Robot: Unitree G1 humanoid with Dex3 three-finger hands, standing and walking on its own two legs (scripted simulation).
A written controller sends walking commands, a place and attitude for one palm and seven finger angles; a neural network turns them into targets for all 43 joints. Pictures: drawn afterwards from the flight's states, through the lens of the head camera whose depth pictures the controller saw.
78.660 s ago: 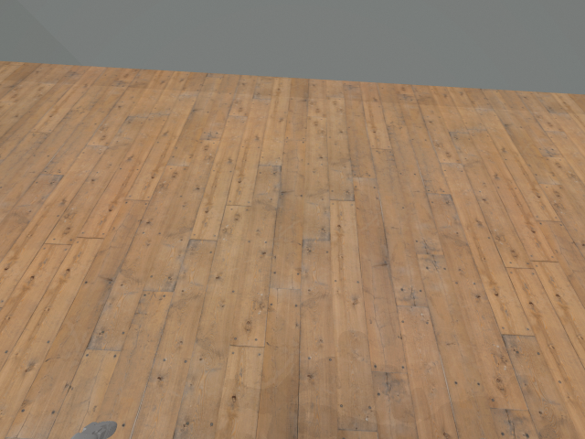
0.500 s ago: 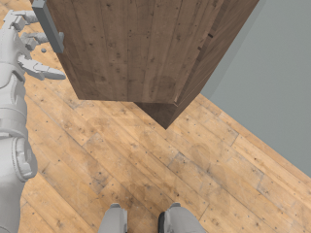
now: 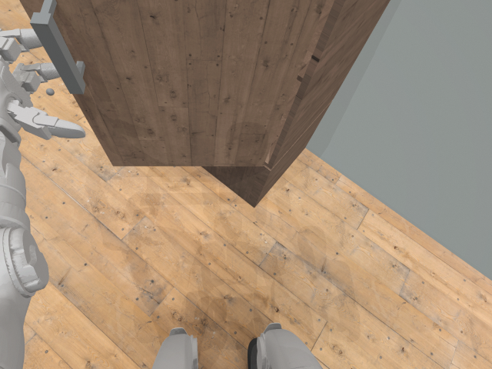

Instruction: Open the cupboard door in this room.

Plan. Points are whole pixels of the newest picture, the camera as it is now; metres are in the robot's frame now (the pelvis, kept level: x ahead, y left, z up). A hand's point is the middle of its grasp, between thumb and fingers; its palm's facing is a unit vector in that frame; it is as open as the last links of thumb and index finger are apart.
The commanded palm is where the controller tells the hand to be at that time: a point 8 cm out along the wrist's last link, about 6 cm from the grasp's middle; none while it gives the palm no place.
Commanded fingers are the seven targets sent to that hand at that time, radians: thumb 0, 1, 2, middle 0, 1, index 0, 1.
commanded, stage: move the hooked fingers beside the handle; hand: left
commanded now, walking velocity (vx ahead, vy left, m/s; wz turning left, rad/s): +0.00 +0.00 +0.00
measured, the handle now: (64, 48) +0.59 +0.25 +0.08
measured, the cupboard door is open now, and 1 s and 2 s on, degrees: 42 42 42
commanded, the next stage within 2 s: none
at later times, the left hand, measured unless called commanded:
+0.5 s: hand (44, 90) +0.51 +0.26 +0.08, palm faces -0.01 -1.00 +0.00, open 14.1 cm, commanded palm +0.50 +0.30 +0.08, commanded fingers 0.00 -0.50 0.30 -0.30 -1.20 -0.30 -1.20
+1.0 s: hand (24, 88) +0.52 +0.29 +0.08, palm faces +0.01 -1.00 -0.01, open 14.0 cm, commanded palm +0.51 +0.32 +0.08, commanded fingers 0.00 -0.50 0.30 -0.30 -1.20 -0.30 -1.20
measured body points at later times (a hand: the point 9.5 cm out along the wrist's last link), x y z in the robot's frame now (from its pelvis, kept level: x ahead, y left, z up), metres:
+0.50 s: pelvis -0.01 +0.01 -0.01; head +0.15 +0.04 +0.42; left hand +0.51 +0.32 +0.08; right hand -0.02 -0.26 -0.10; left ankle -0.01 +0.10 -0.67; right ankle +0.00 -0.13 -0.67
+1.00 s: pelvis -0.01 +0.01 -0.01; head +0.16 +0.04 +0.40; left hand +0.51 +0.34 +0.08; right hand -0.04 -0.26 -0.10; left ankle -0.01 +0.10 -0.67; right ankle +0.00 -0.13 -0.67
